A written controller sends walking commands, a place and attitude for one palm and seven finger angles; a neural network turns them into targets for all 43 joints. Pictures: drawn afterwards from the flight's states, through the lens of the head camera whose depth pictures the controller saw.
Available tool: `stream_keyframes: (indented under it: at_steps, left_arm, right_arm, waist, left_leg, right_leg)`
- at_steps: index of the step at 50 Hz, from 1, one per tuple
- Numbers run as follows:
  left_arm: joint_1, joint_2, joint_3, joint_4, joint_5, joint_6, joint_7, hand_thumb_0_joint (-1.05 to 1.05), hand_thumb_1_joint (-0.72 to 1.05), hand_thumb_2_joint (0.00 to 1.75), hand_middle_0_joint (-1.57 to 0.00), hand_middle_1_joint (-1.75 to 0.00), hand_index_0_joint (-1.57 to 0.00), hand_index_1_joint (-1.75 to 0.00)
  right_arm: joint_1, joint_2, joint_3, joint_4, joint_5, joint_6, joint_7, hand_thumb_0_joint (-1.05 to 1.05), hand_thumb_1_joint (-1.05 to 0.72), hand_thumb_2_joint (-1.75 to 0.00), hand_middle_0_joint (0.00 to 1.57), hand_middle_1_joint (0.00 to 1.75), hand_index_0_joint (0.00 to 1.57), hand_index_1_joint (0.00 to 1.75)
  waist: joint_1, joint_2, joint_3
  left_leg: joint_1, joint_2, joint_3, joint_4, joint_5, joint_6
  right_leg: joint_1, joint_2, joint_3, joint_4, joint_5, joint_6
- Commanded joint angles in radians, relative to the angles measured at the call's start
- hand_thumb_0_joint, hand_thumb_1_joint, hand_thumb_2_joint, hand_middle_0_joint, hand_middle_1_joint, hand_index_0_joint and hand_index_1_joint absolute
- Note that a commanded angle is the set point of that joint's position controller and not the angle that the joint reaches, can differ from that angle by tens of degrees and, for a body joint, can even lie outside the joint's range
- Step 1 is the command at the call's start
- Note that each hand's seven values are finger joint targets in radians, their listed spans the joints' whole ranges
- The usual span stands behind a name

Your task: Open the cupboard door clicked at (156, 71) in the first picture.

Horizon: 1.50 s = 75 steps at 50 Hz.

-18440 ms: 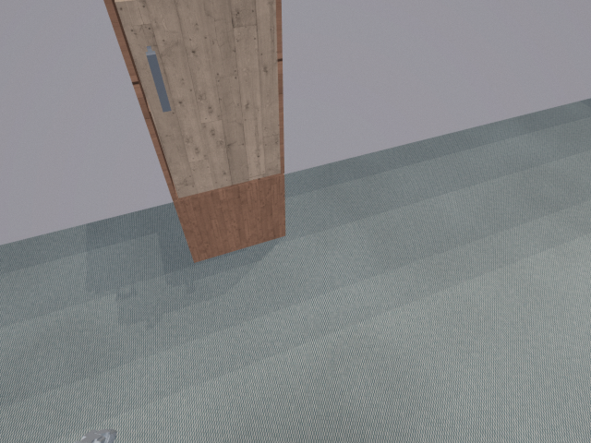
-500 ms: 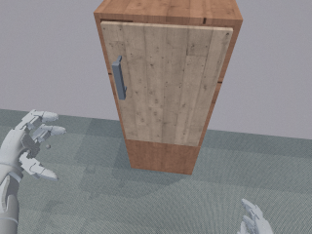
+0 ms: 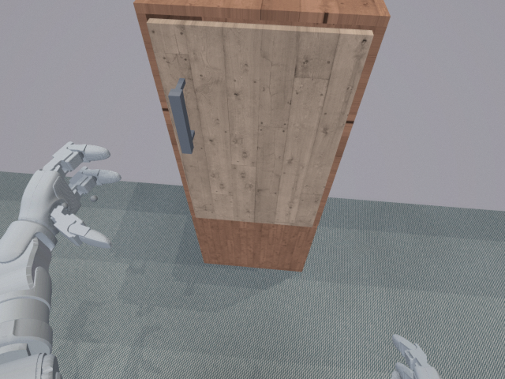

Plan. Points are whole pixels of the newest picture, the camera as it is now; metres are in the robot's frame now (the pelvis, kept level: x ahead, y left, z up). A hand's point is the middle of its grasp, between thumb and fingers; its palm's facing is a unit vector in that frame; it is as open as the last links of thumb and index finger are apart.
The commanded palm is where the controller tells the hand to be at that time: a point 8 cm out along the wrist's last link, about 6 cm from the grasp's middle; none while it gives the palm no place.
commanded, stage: move the hooked fingers beside the handle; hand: left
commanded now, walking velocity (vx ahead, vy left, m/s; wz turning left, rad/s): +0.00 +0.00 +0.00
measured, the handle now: (184, 117) +0.58 +0.15 +0.07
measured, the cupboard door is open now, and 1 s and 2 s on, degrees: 0 0 0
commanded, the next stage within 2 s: slide the fingers in behind the handle in 2.00 s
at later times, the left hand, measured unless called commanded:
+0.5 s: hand (120, 166) +0.43 +0.23 +0.09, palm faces -0.09 -1.00 -0.01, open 14.0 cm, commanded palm +0.41 +0.28 +0.09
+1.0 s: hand (142, 133) +0.51 +0.21 +0.09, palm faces -0.09 -1.00 -0.01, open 14.0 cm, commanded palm +0.50 +0.27 +0.08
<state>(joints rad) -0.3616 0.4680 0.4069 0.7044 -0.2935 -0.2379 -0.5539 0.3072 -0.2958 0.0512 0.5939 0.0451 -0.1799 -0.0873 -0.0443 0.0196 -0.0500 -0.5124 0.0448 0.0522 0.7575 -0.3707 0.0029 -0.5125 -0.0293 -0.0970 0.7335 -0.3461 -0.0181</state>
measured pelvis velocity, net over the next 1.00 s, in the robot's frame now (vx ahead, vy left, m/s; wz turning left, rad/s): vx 0.01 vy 0.01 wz -0.03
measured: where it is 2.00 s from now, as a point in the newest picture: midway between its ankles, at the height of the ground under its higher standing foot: outside the picture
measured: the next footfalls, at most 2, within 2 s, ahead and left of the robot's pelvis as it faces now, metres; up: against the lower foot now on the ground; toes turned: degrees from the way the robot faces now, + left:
none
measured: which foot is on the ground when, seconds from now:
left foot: down 0.00-1.00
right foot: down 0.00-1.00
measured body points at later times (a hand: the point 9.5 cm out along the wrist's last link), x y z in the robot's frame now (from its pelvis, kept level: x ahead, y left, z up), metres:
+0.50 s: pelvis +0.00 +0.01 -0.01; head +0.07 +0.01 +0.44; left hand +0.43 +0.28 +0.10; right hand +0.08 -0.26 -0.11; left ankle +0.01 +0.12 -0.71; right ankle +0.01 -0.11 -0.71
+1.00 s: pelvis +0.01 +0.01 -0.02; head +0.12 +0.02 +0.42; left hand +0.51 +0.27 +0.09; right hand -0.01 -0.27 -0.12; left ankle +0.01 +0.12 -0.71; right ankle +0.01 -0.11 -0.71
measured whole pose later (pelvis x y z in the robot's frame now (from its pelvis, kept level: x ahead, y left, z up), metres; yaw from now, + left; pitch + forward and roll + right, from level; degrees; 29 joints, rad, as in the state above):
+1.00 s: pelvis +0.01 +0.01 -0.02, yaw -2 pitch +17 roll -2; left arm -0.92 0.64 0.45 1.22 -0.12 -0.32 -0.45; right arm 0.42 -0.30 0.05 0.63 0.01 0.02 -0.04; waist -0.18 0.01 -0.06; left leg -0.75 0.07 0.06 0.87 -0.41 0.01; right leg -0.75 -0.01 -0.08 0.80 -0.36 -0.01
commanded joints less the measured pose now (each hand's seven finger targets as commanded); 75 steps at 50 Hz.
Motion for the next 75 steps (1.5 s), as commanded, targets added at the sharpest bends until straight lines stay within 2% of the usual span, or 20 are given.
stream_keyframes:
  at_steps: [1,3,7,20,27,30,33,37,40,44,48,50,53,55,57,60,63,65,70,75]
  left_arm:
    - [-0.302,0.261,0.062,-0.177,-0.022,-0.054,0.018,0.0,-0.5,0.3,-0.3,-1.2,-0.3,-1.2]
    - [-0.319,0.309,0.104,-0.158,-0.021,-0.061,0.028,0.0,-0.5,0.3,-0.3,-1.2,-0.3,-1.2]
    - [-0.398,0.272,0.057,-0.164,-0.002,-0.083,0.033,0.0,-0.5,0.3,-0.3,-1.2,-0.3,-1.2]
    - [-0.624,0.308,0.043,0.056,0.045,-0.112,0.067,0.0,-0.5,0.3,-0.3,-1.2,-0.3,-1.2]
    - [-0.728,0.313,0.032,0.113,0.075,-0.149,0.087,0.0,-0.5,0.3,-0.3,-1.2,-0.3,-1.2]
    - [-0.746,0.361,0.064,0.198,0.082,-0.14,0.089,0.0,-0.5,0.3,-0.3,-1.2,-0.3,-1.2]
    - [-0.864,0.348,0.022,0.203,0.103,-0.148,0.095,0.0,-0.5,0.3,-0.3,-1.2,-0.3,-1.2]
    - [-0.903,0.366,0.036,0.215,0.111,-0.164,0.105,0.0,-0.5,0.3,-0.3,-1.2,-0.3,-1.2]
    - [-0.929,0.411,0.057,0.29,0.119,-0.147,0.106,0.0,-0.5,0.3,-0.3,-1.2,-0.3,-1.2]
    - [-0.956,0.453,0.078,0.268,0.141,-0.149,0.107,0.0,-0.5,0.3,-0.3,-1.2,-0.3,-1.2]
    - [-0.991,0.459,0.073,0.312,0.144,-0.138,0.108,0.0,-0.5,0.3,-0.3,-1.2,-0.3,-1.2]
    - [-0.988,0.486,0.089,0.324,0.154,-0.133,0.11,0.0,-0.5,0.3,-0.3,-1.2,-0.3,-1.2]
    - [-1.065,0.451,0.052,0.331,0.163,-0.132,0.117,0.0,-0.5,0.3,-0.3,-1.2,-0.3,-1.2]
    - [-1.063,0.502,0.09,0.341,0.173,-0.132,0.124,0.0,-0.5,0.3,-0.3,-1.2,-0.3,-1.2]
    - [-1.105,0.466,0.058,0.343,0.178,-0.13,0.128,0.0,-0.5,0.3,-0.3,-1.2,-0.3,-1.2]
    - [-1.117,0.475,0.073,0.343,0.186,-0.13,0.138,0.0,-0.5,0.3,-0.3,-1.2,-0.3,-1.2]
    - [-1.02,0.471,0.09,0.345,0.185,-0.125,0.141,0.0,-0.5,0.3,-0.3,-1.2,-0.3,-1.2]
    - [-0.957,0.5,0.126,0.331,0.184,-0.123,0.144,0.0,-0.5,0.3,-0.3,-1.2,-0.3,-1.2]
    - [-1.002,0.512,0.126,0.277,0.18,-0.135,0.15,0.0,-0.5,0.3,-0.3,-1.2,-0.3,-1.2]
    - [-1.018,0.443,0.085,0.244,0.166,-0.16,0.147,0.0,-0.5,0.3,-0.3,-1.2,-0.3,-1.2]
  right_arm:
    - [0.004,-0.144,-0.066,-0.131,0.005,-0.02,-0.004,0.0,-0.9,-0.9,0.2,0.3,0.2,0.3]
    - [0.016,-0.154,-0.069,-0.129,0.001,-0.008,-0.002,0.0,-0.9,-0.9,0.2,0.3,0.2,0.3]
    - [0.026,-0.143,-0.071,-0.12,0.002,0.01,0.0,0.0,-0.9,-0.9,0.2,0.3,0.2,0.3]
    - [0.089,-0.158,-0.072,-0.07,-0.006,0.072,0.007,0.0,-0.9,-0.9,0.2,0.3,0.2,0.3]
    - [0.121,-0.157,-0.075,-0.058,-0.015,0.102,0.017,0.0,-0.9,-0.9,0.2,0.3,0.2,0.3]
    - [0.137,-0.166,-0.073,-0.052,-0.014,0.121,0.017,0.0,-0.9,-0.9,0.2,0.3,0.2,0.3]
    - [0.153,-0.165,-0.072,-0.039,-0.016,0.133,0.017,0.0,-0.9,-0.9,0.2,0.3,0.2,0.3]
    - [0.179,-0.168,-0.076,-0.028,-0.022,0.143,0.019,0.0,-0.9,-0.9,0.2,0.3,0.2,0.3]
    - [0.201,-0.177,-0.072,-0.018,-0.023,0.157,0.02,0.0,-0.9,-0.9,0.2,0.3,0.2,0.3]
    - [0.232,-0.176,-0.074,-0.026,-0.03,0.172,0.025,0.0,-0.9,-0.9,0.2,0.3,0.2,0.3]
    - [0.252,-0.178,-0.071,-0.025,-0.031,0.19,0.028,0.0,-0.9,-0.9,0.2,0.3,0.2,0.3]
    - [0.264,-0.184,-0.073,-0.026,-0.033,0.198,0.031,0.0,-0.9,-0.9,0.2,0.3,0.2,0.3]
    - [0.284,-0.182,-0.073,-0.015,-0.037,0.205,0.033,0.0,-0.9,-0.9,0.2,0.3,0.2,0.3]
    - [0.298,-0.188,-0.074,-0.014,-0.04,0.21,0.033,0.0,-0.9,-0.9,0.2,0.3,0.2,0.3]
    - [0.308,-0.183,-0.074,-0.004,-0.043,0.212,0.037,0.0,-0.9,-0.9,0.2,0.3,0.2,0.3]
    - [0.327,-0.185,-0.076,-0.003,-0.051,0.221,0.043,0.0,-0.9,-0.9,0.2,0.3,0.2,0.3]
    - [0.334,-0.182,-0.075,-0.023,-0.055,0.231,0.053,0.0,-0.9,-0.9,0.2,0.3,0.2,0.3]
    - [0.329,-0.183,-0.08,-0.037,-0.054,0.242,0.058,0.0,-0.9,-0.9,0.2,0.3,0.2,0.3]
    - [0.314,-0.182,-0.08,-0.05,-0.05,0.259,0.056,0.0,-0.9,-0.9,0.2,0.3,0.2,0.3]
    - [0.304,-0.171,-0.082,-0.035,-0.047,0.259,0.057,0.0,-0.9,-0.9,0.2,0.3,0.2,0.3]
  waist:
    - [0.014,0.037,-0.279]
    - [0.022,0.002,-0.275]
    - [-0.005,0.073,-0.297]
    - [-0.038,0.021,-0.315]
    - [-0.05,0.074,-0.384]
    - [-0.061,0.009,-0.364]
    - [-0.094,0.056,-0.35]
    - [-0.098,0.086,-0.429]
    - [-0.113,0.055,-0.41]
    - [-0.104,0.117,-0.49]
    - [-0.127,0.09,-0.439]
    - [-0.123,0.101,-0.456]
    - [-0.157,0.116,-0.441]
    - [-0.147,0.136,-0.487]
    - [-0.166,0.134,-0.478]
    - [-0.164,0.153,-0.52]
    - [-0.132,0.174,-0.538]
    - [-0.114,0.13,-0.541]
    - [-0.126,0.118,-0.507]
    - [-0.142,0.145,-0.517]
  left_leg:
    - [0.11,-0.045,-0.054,-0.1,0.263,0.02]
    - [0.087,-0.045,-0.054,-0.094,0.267,0.022]
    - [0.109,-0.045,-0.044,-0.09,0.258,0.023]
    - [0.075,-0.037,-0.061,-0.064,0.263,0.025]
    - [0.098,-0.033,-0.068,-0.039,0.299,0.021]
    - [0.036,-0.032,-0.06,-0.03,0.283,0.028]
    - [0.042,-0.03,-0.067,-0.018,0.257,0.031]
    - [0.069,-0.027,-0.073,-0.002,0.289,0.026]
    - [0.014,-0.026,-0.069,0.007,0.265,0.031]
    - [0.04,-0.027,-0.066,0.026,0.344,0.03]
    - [-0.007,-0.025,-0.063,0.034,0.33,0.036]
    - [-0.005,-0.023,-0.063,0.036,0.329,0.034]
    - [0.02,-0.019,-0.072,0.047,0.337,0.036]
    - [0.031,-0.016,-0.076,0.054,0.364,0.031]
    - [0.04,-0.013,-0.081,0.062,0.376,0.032]
    - [0.073,-0.009,-0.09,0.073,0.435,0.028]
    - [0.082,-0.011,-0.083,0.073,0.494,0.025]
    - [0.066,-0.007,-0.077,0.069,0.504,0.027]
    - [0.032,-0.012,-0.068,0.059,0.45,0.032]
    - [0.107,-0.008,-0.077,0.069,0.494,0.029]
  right_leg:
    - [0.128,0.038,0.063,-0.08,0.284,-0.004]
    - [0.153,0.04,0.068,-0.073,0.294,-0.006]
    - [0.119,0.039,0.073,-0.077,0.288,-0.003]
    - [0.069,0.043,0.067,-0.053,0.29,-0.003]
    - [0.039,0.045,0.066,-0.029,0.3,-0.004]
    - [0.056,0.048,0.073,-0.028,0.318,0.002]
    - [-0.007,0.051,0.073,-0.022,0.277,0.0]
    - [-0.014,0.053,0.074,-0.011,0.286,0.002]
    - [-0.013,0.056,0.079,-0.01,0.283,0.007]
    - [0.008,0.059,0.083,0.009,0.349,0.004]
    - [-0.005,0.065,0.082,0.006,0.351,0.005]
    - [-0.014,0.066,0.082,0.004,0.343,0.007]
    - [-0.075,0.071,0.074,0.007,0.323,0.006]
    - [-0.072,0.071,0.074,0.013,0.333,0.006]
    - [-0.096,0.072,0.071,0.013,0.334,0.008]
    - [-0.106,0.077,0.064,0.024,0.363,0.005]
    - [-0.079,0.079,0.061,0.034,0.406,-0.002]
    - [-0.047,0.08,0.06,0.032,0.429,0.002]
    - [-0.026,0.08,0.066,0.027,0.428,0.005]
    - [-0.07,0.085,0.061,0.022,0.421,0.005]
